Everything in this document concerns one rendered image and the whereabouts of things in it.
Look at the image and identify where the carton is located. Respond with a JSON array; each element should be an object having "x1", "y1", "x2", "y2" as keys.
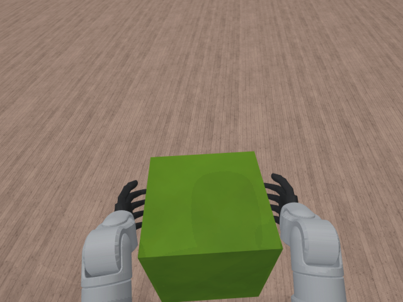
[{"x1": 138, "y1": 151, "x2": 283, "y2": 302}]

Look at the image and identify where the left robot forearm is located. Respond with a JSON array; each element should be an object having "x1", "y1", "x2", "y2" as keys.
[{"x1": 81, "y1": 210, "x2": 138, "y2": 302}]

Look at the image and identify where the right robot forearm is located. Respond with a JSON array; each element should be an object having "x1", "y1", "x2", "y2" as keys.
[{"x1": 280, "y1": 203, "x2": 347, "y2": 302}]

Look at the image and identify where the right robot hand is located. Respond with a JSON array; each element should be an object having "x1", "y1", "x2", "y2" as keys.
[{"x1": 264, "y1": 173, "x2": 298, "y2": 224}]

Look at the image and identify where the left robot hand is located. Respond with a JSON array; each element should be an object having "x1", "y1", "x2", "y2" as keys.
[{"x1": 114, "y1": 180, "x2": 147, "y2": 229}]

